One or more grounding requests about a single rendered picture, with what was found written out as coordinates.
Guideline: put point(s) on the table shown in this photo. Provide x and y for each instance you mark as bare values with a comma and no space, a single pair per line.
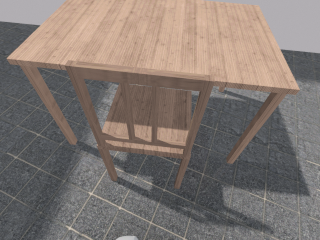
230,41

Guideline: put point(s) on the chair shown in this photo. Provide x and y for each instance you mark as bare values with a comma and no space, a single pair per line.
144,118

